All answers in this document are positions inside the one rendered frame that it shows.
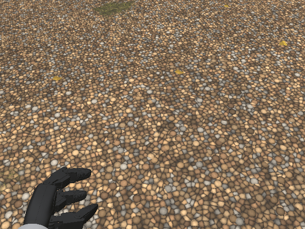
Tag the robot left hand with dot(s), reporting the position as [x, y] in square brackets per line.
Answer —
[49, 197]

